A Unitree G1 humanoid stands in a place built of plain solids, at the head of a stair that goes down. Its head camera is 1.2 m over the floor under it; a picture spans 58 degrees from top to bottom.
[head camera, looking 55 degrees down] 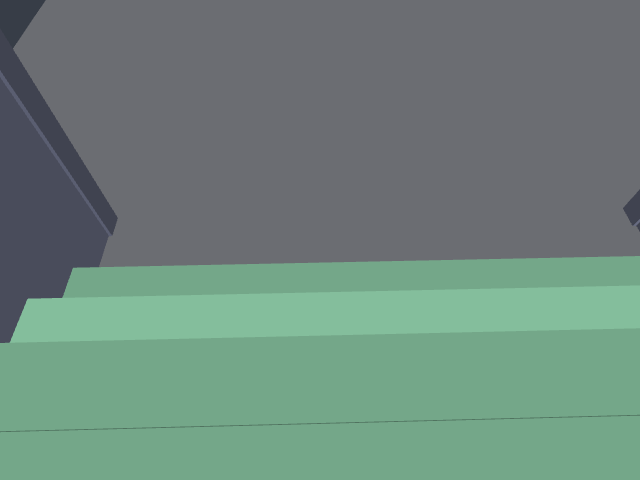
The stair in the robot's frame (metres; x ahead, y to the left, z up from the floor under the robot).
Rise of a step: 0.19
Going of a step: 0.25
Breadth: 2.70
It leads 1 degrees to the left of straight ahead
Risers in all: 3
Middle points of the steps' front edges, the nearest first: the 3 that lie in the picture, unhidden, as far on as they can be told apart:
0.51 -0.30 0.00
0.75 -0.29 -0.19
1.00 -0.28 -0.38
